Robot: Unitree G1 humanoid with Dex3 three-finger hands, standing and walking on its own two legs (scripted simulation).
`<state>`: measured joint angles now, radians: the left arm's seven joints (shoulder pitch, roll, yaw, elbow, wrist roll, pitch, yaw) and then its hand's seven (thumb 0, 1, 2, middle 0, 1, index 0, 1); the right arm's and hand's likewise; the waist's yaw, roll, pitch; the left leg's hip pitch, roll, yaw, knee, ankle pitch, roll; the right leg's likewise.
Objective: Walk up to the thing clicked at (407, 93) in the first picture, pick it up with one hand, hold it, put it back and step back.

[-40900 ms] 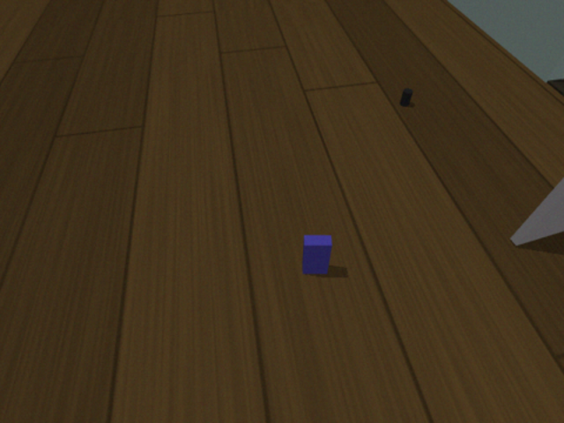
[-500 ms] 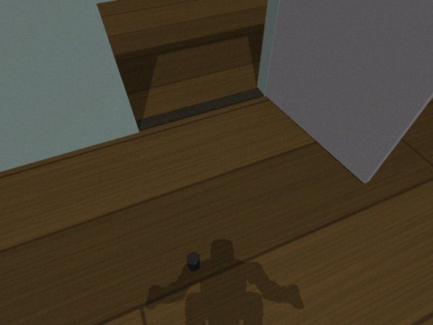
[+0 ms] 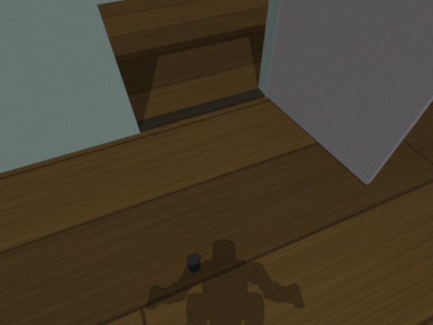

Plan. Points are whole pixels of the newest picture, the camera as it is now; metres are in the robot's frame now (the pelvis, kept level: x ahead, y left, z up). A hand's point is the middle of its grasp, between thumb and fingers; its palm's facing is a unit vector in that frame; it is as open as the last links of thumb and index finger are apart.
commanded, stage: rise first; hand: left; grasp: from above
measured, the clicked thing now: (193, 263) +0.46 +0.14 -0.74
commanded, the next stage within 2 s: none
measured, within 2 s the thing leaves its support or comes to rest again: neither
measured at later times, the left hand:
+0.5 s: hand out of the picture +0.14 +0.25 -0.20, palm faces -0.10 -0.91 -0.40, open 12.2 cm
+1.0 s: hand out of the picture +0.13 +0.26 -0.28, palm faces -0.29 -0.78 -0.55, open 12.8 cm
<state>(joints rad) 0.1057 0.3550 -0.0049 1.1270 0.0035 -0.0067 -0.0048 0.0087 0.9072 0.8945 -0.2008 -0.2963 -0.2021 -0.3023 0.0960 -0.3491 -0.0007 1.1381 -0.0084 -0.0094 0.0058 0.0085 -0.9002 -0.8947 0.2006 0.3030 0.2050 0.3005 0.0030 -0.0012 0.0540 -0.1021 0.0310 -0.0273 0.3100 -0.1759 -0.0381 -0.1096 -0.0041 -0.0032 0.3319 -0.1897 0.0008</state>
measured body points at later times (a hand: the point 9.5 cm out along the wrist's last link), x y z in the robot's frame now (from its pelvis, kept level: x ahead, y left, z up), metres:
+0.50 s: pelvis -0.01 +0.02 -0.05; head +0.06 +0.02 +0.40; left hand +0.15 +0.30 -0.17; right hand +0.11 -0.25 -0.16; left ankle +0.00 +0.14 -0.75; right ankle +0.00 -0.12 -0.75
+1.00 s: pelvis -0.02 +0.02 -0.13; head +0.10 +0.03 +0.31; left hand +0.15 +0.29 -0.24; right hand +0.17 -0.23 -0.21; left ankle +0.00 +0.14 -0.75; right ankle +0.00 -0.12 -0.75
